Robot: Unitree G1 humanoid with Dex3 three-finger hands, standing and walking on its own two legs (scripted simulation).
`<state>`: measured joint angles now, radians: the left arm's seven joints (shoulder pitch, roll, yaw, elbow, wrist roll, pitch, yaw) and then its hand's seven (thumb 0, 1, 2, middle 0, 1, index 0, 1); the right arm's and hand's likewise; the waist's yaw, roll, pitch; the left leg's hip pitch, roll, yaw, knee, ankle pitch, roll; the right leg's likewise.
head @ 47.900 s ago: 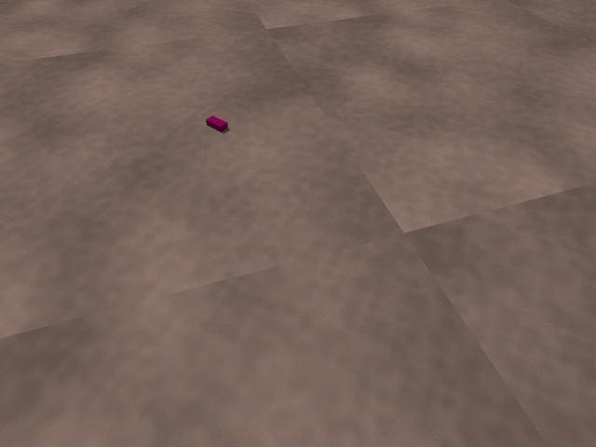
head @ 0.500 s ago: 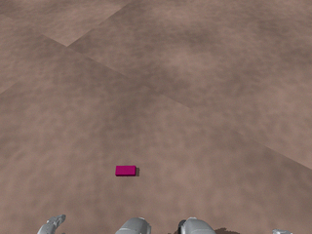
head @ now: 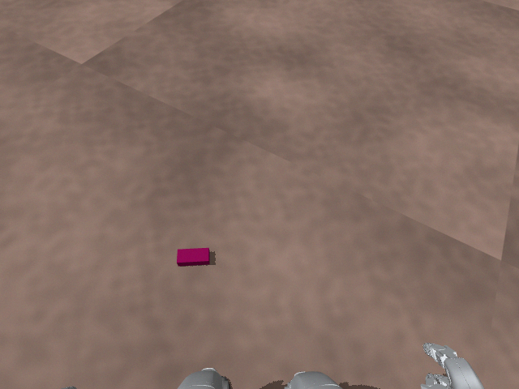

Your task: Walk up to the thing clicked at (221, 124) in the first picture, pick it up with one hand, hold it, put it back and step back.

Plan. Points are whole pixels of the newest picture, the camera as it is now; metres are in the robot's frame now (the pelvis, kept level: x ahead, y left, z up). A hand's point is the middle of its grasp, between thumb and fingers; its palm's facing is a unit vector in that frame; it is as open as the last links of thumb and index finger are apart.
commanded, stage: step back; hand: left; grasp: from above
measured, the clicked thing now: (193, 256) +0.62 +0.23 -0.74
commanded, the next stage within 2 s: none
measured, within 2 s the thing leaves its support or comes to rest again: neither
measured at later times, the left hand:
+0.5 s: hand out of the picture -0.02 +0.26 -0.15, palm faces -0.01 -0.93 -0.38, open 7.4 cm
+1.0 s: hand out of the picture -0.26 +0.22 -0.14, palm faces -0.04 -0.91 -0.41, open 7.4 cm
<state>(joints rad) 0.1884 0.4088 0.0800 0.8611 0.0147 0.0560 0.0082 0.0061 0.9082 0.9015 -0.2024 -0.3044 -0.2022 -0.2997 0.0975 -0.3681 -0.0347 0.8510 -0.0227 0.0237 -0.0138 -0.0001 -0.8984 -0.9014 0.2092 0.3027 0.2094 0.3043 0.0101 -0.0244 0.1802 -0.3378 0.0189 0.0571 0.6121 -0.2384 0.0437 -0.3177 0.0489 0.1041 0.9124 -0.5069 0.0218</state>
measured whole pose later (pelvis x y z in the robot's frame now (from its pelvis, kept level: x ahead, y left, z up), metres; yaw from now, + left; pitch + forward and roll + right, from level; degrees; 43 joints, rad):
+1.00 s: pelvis -0.33 -0.05 +0.00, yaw -1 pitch -1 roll +2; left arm 0.21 0.36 0.05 0.83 0.05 0.06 0.00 0.01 0.90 0.90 -0.21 -0.31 -0.21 -0.30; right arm 0.17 -0.42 -0.05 0.86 -0.01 0.05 -0.03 0.00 -0.90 -0.90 0.21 0.30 0.21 0.30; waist 0.02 0.01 0.13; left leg -0.46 -0.10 -0.09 1.05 -0.50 -0.01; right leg -0.32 -0.04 0.04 0.67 -0.32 0.00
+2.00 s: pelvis -0.39 -0.04 +0.01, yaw +3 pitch -2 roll +0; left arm 0.12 0.36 0.03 1.04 0.02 -0.01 -0.02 0.01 0.91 0.90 -0.20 -0.30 -0.20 -0.30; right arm 0.17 -0.34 -0.03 1.06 -0.03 -0.02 0.00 0.00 -0.90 -0.90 0.21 0.30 0.21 0.30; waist 0.00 0.00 0.04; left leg -0.20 -0.02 -0.03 0.54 -0.31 0.01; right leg -0.21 -0.03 -0.01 0.55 -0.31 0.01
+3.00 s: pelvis -0.41 -0.05 +0.02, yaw +2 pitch -3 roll +0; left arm 0.13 0.35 -0.01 1.14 0.01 -0.01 -0.02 0.01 0.91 0.90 -0.20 -0.30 -0.20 -0.30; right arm 0.14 -0.35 0.00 1.16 -0.01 -0.01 0.01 0.00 -0.90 -0.90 0.21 0.30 0.21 0.30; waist 0.00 0.00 0.05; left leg -0.11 0.01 -0.02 0.31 -0.15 -0.02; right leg -0.13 -0.01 -0.01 0.33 -0.16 0.00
